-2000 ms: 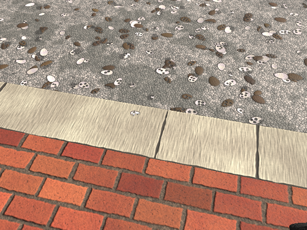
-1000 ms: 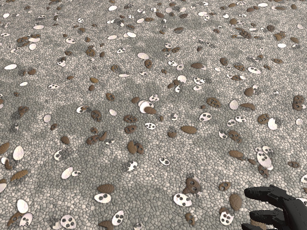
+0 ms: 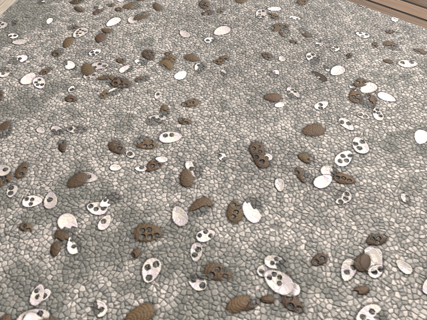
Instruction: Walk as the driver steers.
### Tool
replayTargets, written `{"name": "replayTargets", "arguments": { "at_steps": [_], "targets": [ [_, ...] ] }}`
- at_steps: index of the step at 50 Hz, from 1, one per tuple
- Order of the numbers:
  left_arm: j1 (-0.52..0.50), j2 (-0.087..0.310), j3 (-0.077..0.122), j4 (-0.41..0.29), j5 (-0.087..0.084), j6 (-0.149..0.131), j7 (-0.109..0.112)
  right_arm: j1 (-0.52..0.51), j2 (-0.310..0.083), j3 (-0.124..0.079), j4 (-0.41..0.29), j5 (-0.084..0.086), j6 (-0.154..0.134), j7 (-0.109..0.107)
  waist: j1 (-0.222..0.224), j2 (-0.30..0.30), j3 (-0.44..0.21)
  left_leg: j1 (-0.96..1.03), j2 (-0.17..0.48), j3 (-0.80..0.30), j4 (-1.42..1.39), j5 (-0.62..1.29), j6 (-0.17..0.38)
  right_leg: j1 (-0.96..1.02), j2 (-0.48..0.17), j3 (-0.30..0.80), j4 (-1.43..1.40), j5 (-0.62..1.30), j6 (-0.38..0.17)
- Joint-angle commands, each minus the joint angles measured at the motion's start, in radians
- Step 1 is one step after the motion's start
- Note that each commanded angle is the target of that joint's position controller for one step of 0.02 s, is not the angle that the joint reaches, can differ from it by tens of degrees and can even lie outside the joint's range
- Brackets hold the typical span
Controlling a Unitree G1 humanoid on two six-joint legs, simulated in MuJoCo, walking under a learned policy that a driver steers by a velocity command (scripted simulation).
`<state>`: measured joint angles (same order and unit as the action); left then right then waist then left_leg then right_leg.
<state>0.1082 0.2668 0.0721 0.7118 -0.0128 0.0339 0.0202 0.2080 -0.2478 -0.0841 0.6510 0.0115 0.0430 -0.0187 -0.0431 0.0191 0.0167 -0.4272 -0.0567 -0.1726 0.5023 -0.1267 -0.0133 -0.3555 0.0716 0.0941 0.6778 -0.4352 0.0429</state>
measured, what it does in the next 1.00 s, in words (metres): steps on the spot, turning left: right foot, then left foot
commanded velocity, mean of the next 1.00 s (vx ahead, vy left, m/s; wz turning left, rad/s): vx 0.01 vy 0.00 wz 0.39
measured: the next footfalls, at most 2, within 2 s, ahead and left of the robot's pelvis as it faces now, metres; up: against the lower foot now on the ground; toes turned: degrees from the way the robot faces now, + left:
right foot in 0.04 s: +0.04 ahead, -0.11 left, +0.00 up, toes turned +8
left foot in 0.46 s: +0.04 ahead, +0.18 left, +0.00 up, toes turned +26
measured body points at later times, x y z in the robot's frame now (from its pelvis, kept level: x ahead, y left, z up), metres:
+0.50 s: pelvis +0.03 +0.05 -0.01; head +0.07 +0.09 +0.43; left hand +0.03 +0.38 -0.12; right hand +0.32 -0.12 -0.08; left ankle +0.01 +0.16 -0.74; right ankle +0.01 -0.12 -0.69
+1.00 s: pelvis +0.07 +0.07 +0.00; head +0.12 +0.07 +0.45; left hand +0.05 +0.38 -0.10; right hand +0.35 -0.09 -0.10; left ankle -0.02 +0.16 -0.67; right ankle +0.13 -0.03 -0.73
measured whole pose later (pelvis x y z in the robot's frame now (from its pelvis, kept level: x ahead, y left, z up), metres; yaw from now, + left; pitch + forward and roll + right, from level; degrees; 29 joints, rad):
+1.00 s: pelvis +0.07 +0.07 +0.00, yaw +22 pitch +2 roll +1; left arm 0.25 0.29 0.08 0.71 -0.01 0.00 0.02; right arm 0.07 -0.28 -0.07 0.67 0.00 0.03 -0.04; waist 0.04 0.03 0.04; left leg -0.43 -0.09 -0.06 1.00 -0.54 -0.02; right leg -0.35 0.02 0.08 0.58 -0.27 -0.01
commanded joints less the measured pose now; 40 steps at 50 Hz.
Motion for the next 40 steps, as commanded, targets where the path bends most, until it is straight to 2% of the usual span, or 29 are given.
{"name": "replayTargets", "arguments": {
  "at_steps": [1,2,3,4,5,6,7,8,10,12,15,18,20,21,22,23,24,25,26,27,28,29,30,31,33,36,37,38,40],
  "targets": [
    [0.111,0.073,0.030,-0.015,0.001,-0.023,-0.005,-0.087,-0.181,-0.060,-0.098,0.021,-0.005,-0.020,0.085,0.171,-0.133,0.086,0.149,-0.311,-0.197,-0.198,0.156,0.148,0.020,-0.032,-0.240,0.152,-0.043],
    [0.142,0.111,0.045,-0.005,0.006,-0.026,-0.003,-0.076,-0.168,-0.058,-0.099,0.025,-0.004,-0.025,0.094,0.137,-0.148,-0.016,0.115,-0.283,-0.153,-0.273,0.115,0.281,-0.048,-0.003,-0.289,0.188,-0.067],
    [0.186,0.198,0.067,0.005,0.040,-0.027,0.002,-0.117,-0.128,-0.048,-0.132,0.031,-0.007,-0.024,0.105,-0.074,-0.130,-0.217,0.028,-0.138,0.047,-0.343,0.051,0.364,-0.237,0.185,-0.343,0.114,-0.160],
    [0.129,0.213,0.069,-0.014,0.069,-0.030,0.002,-0.088,-0.127,-0.048,-0.141,0.032,-0.020,-0.016,0.077,-0.277,-0.117,-0.290,-0.056,0.007,0.320,-0.424,0.013,0.289,-0.444,0.394,-0.417,0.269,-0.275],
    [0.048,0.155,0.049,-0.049,0.073,-0.039,0.009,-0.041,-0.190,-0.071,-0.116,0.017,-0.027,-0.008,0.042,-0.206,-0.100,-0.288,0.010,0.011,0.518,-0.409,-0.015,0.248,-0.475,0.353,-0.398,0.414,-0.309],
    [-0.024,0.103,0.034,-0.068,0.058,-0.043,0.018,0.008,-0.201,-0.079,-0.083,0.014,-0.019,-0.006,0.008,-0.151,-0.095,-0.274,0.021,0.032,0.605,-0.362,-0.028,0.233,-0.412,0.239,-0.372,0.486,-0.268],
    [-0.062,0.084,0.027,-0.075,0.037,-0.044,0.024,0.038,-0.189,-0.076,-0.064,0.010,-0.007,-0.009,-0.002,-0.125,-0.083,-0.292,0.033,0.045,0.666,-0.307,-0.044,0.250,-0.358,0.156,-0.351,0.508,-0.230],
    [-0.061,0.083,0.024,-0.071,0.024,-0.045,0.027,0.044,-0.168,-0.069,-0.062,0.006,0.002,-0.007,0.008,-0.124,-0.069,-0.320,0.045,0.061,0.726,-0.268,-0.058,0.260,-0.341,0.096,-0.338,0.582,-0.221],
    [-0.022,0.103,0.028,-0.059,0.023,-0.036,0.034,-0.001,-0.132,-0.051,-0.093,0.014,0.010,0.004,0.034,-0.131,-0.047,-0.341,0.075,0.119,0.693,-0.206,-0.079,0.276,-0.315,0.002,-0.334,0.663,-0.224],
    [0.034,0.124,0.036,-0.043,0.026,-0.025,0.038,-0.071,-0.110,-0.033,-0.131,0.020,0.009,0.016,0.076,-0.143,-0.050,-0.350,0.101,0.148,0.581,-0.176,-0.091,0.337,-0.326,-0.034,-0.325,0.684,-0.234],
    [0.056,0.173,0.053,-0.035,0.021,-0.017,0.032,-0.113,-0.093,-0.018,-0.168,0.014,0.008,0.038,0.096,-0.162,-0.069,-0.262,0.127,0.184,0.424,-0.192,-0.076,0.346,-0.367,-0.078,-0.314,0.681,-0.238],
    [0.033,0.206,0.067,-0.035,0.004,-0.024,0.017,-0.095,-0.124,-0.029,-0.170,0.015,0.016,0.049,0.077,-0.184,-0.073,-0.115,0.107,0.245,0.288,-0.196,-0.035,0.290,-0.385,-0.146,-0.282,0.702,-0.207],
    [0.028,0.205,0.071,-0.028,-0.017,-0.036,0.003,-0.079,-0.139,-0.040,-0.167,0.017,0.028,0.052,0.061,-0.189,-0.078,-0.038,0.088,0.269,0.180,-0.179,0.002,0.294,-0.398,-0.177,-0.224,0.708,-0.173],
    [0.016,0.200,0.072,-0.025,-0.027,-0.041,-0.002,-0.038,-0.142,-0.048,-0.154,0.017,0.032,0.051,0.029,-0.172,-0.092,0.050,0.066,0.284,0.081,-0.122,0.028,0.272,-0.385,-0.215,-0.149,0.711,-0.141],
    [0.042,0.172,0.068,-0.010,-0.028,-0.047,-0.010,0.053,-0.173,-0.068,-0.123,0.012,0.030,0.037,-0.012,-0.103,-0.132,0.231,0.029,0.266,-0.018,-0.006,0.071,0.192,-0.334,-0.274,0.016,0.707,-0.087],
    [0.050,0.141,0.059,-0.033,0.003,-0.056,-0.015,0.147,-0.297,-0.106,-0.117,0.013,0.024,0.016,-0.048,0.112,-0.159,0.502,0.171,-0.004,-0.063,0.477,0.165,-0.109,-0.232,-0.317,0.314,0.351,0.010],
    [0.040,0.070,0.028,-0.096,0.057,-0.067,-0.023,0.121,-0.394,-0.105,-0.153,-0.015,0.005,0.016,0.014,0.351,-0.271,0.652,0.416,-0.391,-0.014,0.840,0.375,-0.393,-0.088,-0.188,0.589,-0.307,0.059],
    [-0.017,0.128,0.037,-0.086,0.032,-0.069,-0.021,0.116,-0.332,-0.090,-0.157,-0.039,-0.014,0.030,-0.065,0.206,-0.376,0.620,0.465,-0.377,-0.079,0.703,0.449,-0.425,-0.094,-0.032,0.696,-0.272,0.061],
    [-0.060,0.149,0.039,-0.092,0.002,-0.064,-0.012,0.067,-0.292,-0.074,-0.142,-0.033,-0.026,0.030,-0.043,0.148,-0.290,0.529,0.405,-0.286,-0.103,0.522,0.391,-0.425,-0.118,-0.020,0.666,-0.181,0.035],
    [-0.043,0.156,0.043,-0.071,0.005,-0.053,0.003,-0.008,-0.239,-0.058,-0.135,-0.005,-0.025,0.019,0.000,0.071,-0.198,0.439,0.333,-0.190,-0.107,0.406,0.307,-0.420,-0.148,-0.024,0.582,-0.086,0.025],
    [-0.025,0.157,0.045,-0.053,0.015,-0.039,0.016,-0.064,-0.200,-0.043,-0.139,0.012,-0.019,0.008,0.029,0.061,-0.156,0.346,0.290,-0.131,-0.112,0.362,0.260,-0.366,-0.158,-0.029,0.512,-0.021,0.027],
    [0.002,0.152,0.044,-0.042,0.022,-0.028,0.017,-0.097,-0.198,-0.035,-0.143,0.007,-0.015,0.000,0.052,0.080,-0.145,0.257,0.261,-0.088,-0.122,0.388,0.249,-0.279,-0.139,-0.049,0.501,0.033,0.034],
    [0.030,0.140,0.041,-0.033,0.023,-0.025,0.014,-0.111,-0.201,-0.033,-0.141,-0.006,-0.016,-0.004,0.067,0.084,-0.150,0.228,0.248,-0.067,-0.129,0.401,0.247,-0.234,-0.124,-0.058,0.474,0.072,0.040],
    [0.049,0.126,0.036,-0.024,0.021,-0.024,0.013,-0.112,-0.200,-0.031,-0.136,-0.015,-0.020,-0.006,0.070,0.084,-0.156,0.221,0.240,-0.050,-0.131,0.416,0.248,-0.207,-0.116,-0.065,0.431,0.090,0.042],
    [0.046,0.098,0.021,-0.024,0.018,-0.026,0.013,-0.098,-0.191,-0.026,-0.115,-0.015,-0.026,-0.012,0.058,0.086,-0.161,0.231,0.235,-0.041,-0.130,0.390,0.244,-0.173,-0.117,-0.055,0.314,0.115,0.045],
    [0.065,0.066,0.000,-0.004,0.016,-0.021,0.000,-0.125,-0.104,0.010,-0.079,-0.030,-0.035,-0.011,0.056,0.109,-0.164,0.198,0.237,0.015,-0.139,0.284,0.229,-0.037,-0.155,-0.055,0.131,0.172,0.036],
    [0.061,0.073,-0.001,-0.005,0.012,-0.020,-0.004,-0.113,-0.095,0.016,-0.057,-0.036,-0.038,-0.005,0.044,0.121,-0.151,0.175,0.245,0.019,-0.146,0.242,0.229,0.008,-0.153,-0.066,0.098,0.183,0.030],
    [0.054,0.093,0.004,-0.014,0.007,-0.019,-0.006,-0.106,-0.106,0.015,-0.042,-0.041,-0.041,0.001,0.039,0.130,-0.127,0.156,0.255,0.015,-0.151,0.188,0.230,0.036,-0.145,-0.076,0.075,0.174,0.020],
    [0.034,0.143,0.018,-0.042,-0.001,-0.019,-0.008,-0.117,-0.162,0.000,-0.029,-0.034,-0.037,0.000,0.039,0.128,-0.061,0.160,0.272,-0.001,-0.132,0.115,0.228,0.017,-0.117,-0.108,0.018,0.134,-0.008]
  ]
}}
